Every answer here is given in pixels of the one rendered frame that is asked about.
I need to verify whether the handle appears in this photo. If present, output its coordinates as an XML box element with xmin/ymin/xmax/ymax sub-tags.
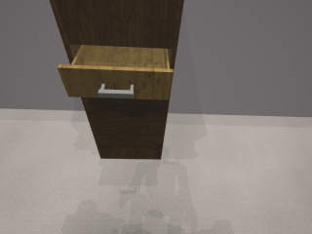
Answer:
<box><xmin>97</xmin><ymin>84</ymin><xmax>134</xmax><ymax>98</ymax></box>

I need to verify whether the cabinet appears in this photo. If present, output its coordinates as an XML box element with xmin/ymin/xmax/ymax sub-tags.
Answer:
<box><xmin>49</xmin><ymin>0</ymin><xmax>184</xmax><ymax>160</ymax></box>

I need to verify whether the drawer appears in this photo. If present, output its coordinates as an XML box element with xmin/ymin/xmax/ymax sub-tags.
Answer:
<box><xmin>57</xmin><ymin>45</ymin><xmax>174</xmax><ymax>100</ymax></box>

